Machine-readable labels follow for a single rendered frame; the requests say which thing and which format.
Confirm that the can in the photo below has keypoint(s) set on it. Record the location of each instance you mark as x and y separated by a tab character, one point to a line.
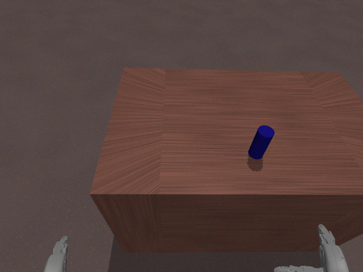
261	141

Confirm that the left robot hand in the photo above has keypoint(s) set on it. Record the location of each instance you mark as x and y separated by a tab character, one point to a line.
57	261

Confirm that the right robot hand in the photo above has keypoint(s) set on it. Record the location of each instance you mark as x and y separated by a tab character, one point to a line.
331	256

